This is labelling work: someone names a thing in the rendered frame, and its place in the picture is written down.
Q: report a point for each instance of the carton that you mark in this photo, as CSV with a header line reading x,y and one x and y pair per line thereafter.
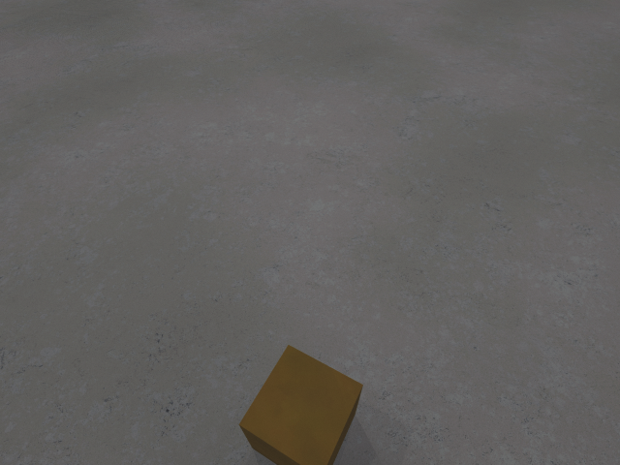
x,y
303,411

